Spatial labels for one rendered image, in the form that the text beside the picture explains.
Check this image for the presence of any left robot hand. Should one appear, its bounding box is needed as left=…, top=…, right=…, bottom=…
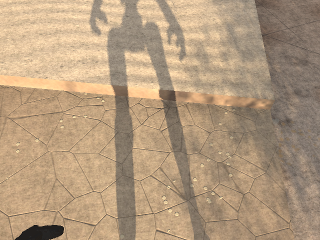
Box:
left=15, top=225, right=64, bottom=240

